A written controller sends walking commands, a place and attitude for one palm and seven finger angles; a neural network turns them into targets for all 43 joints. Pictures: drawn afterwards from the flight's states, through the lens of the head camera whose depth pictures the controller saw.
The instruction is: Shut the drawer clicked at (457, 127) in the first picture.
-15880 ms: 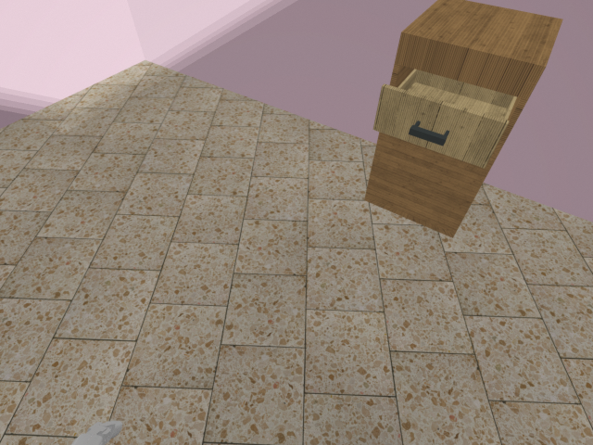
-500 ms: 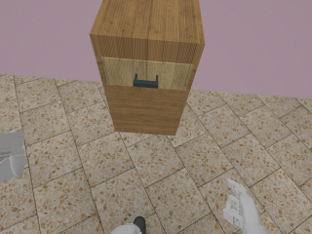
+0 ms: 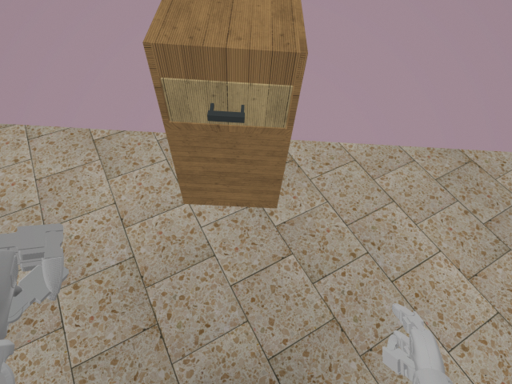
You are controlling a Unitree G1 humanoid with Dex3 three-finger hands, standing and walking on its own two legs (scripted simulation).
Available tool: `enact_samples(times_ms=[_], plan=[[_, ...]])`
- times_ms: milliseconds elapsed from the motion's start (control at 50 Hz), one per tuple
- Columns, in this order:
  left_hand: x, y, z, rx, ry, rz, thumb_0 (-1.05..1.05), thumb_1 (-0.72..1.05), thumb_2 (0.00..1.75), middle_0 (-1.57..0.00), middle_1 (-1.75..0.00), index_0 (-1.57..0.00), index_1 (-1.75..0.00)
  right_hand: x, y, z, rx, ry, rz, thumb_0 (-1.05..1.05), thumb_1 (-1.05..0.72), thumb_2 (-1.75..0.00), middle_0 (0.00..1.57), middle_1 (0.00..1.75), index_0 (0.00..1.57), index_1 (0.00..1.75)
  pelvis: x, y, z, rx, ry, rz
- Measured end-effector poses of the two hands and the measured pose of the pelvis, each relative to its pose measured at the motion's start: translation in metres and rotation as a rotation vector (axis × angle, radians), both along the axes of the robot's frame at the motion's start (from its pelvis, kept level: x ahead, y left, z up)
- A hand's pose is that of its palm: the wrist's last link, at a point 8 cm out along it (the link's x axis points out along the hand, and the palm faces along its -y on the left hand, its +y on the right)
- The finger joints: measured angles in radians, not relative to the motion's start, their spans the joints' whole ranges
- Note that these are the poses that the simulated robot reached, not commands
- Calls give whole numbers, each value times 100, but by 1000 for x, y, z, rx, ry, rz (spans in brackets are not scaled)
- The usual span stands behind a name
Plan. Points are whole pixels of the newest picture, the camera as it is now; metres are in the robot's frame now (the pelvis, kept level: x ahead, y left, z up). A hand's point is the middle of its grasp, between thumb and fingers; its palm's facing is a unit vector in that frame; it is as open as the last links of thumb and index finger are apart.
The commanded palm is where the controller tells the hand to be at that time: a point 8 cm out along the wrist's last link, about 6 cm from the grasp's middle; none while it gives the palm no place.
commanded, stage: stop stepping back and stand still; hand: left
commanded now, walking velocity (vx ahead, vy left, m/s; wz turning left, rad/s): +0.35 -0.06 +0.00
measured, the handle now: (226, 112) +0.86 +0.12 -0.18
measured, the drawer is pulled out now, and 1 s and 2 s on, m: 0.00 0.00 0.00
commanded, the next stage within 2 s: let the arm hang, fingers relaxed in 0.64 s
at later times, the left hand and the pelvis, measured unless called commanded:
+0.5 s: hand out of the picture +0.08 +0.24 +0.17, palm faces +0.37 -0.82 -0.44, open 3.3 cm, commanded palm +0.03 +0.28 +0.18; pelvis -0.10 +0.00 -0.01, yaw +0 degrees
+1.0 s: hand out of the picture -0.03 +0.19 -0.15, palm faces +0.06 -0.98 -0.19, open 3.1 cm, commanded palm none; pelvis -0.14 +0.00 -0.02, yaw +6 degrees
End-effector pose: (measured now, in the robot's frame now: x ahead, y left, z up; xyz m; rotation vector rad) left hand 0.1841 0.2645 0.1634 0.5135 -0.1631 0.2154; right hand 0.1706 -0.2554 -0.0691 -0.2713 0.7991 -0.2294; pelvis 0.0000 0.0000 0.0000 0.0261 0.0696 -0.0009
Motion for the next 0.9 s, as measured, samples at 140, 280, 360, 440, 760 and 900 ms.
enact_samples(times_ms=[140,280,360,440,760,900], plan=[[-67,-1,40,162,-88,-24,2,88,90,-140,-160,-141,-159,-47,21,4,75,-107,32,1,-91,-89,20,30,21,30,-34,-5,-3,-11,-65,0],[-109,27,36,11,-187,156,1,89,90,-140,-160,-141,-159,-95,24,1,51,-26,41,1,-90,-89,20,30,21,30,-61,2,6,6,-66,4],[-116,32,14,-63,-187,155,2,89,90,-140,-160,-141,-159,-115,22,3,-12,-75,44,1,-90,-89,20,30,21,30,-83,12,-5,-22,-69,12],[-125,20,13,-5,-180,71,2,89,90,-140,-160,-141,-159,-137,27,0,24,-105,21,1,-90,-89,20,30,21,30,-99,9,-9,-4,-113,5],[-165,31,14,-3,-211,111,1,89,90,-140,-160,-141,-159,-144,22,-6,-14,-75,84,1,-90,-89,20,30,21,30,-114,14,-12,-48,-86,48],[-148,29,-188,-306,617,217,1,90,90,-131,-152,-132,-152,-161,33,-36,59,71,148,1,-91,-89,20,30,20,30,-131,15,-15,-29,-91,110]])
